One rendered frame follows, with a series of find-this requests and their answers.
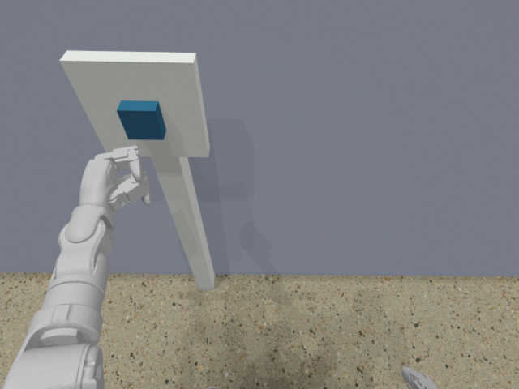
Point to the robot right hand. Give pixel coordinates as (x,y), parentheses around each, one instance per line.
(416,380)

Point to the robot left hand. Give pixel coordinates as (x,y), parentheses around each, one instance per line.
(101,186)

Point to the panel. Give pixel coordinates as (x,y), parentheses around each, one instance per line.
(101,79)

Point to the robot left upper arm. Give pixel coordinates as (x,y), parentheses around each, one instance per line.
(74,366)

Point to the button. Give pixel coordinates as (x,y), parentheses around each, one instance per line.
(142,119)

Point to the robot left forearm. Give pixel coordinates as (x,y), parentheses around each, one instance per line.
(71,311)

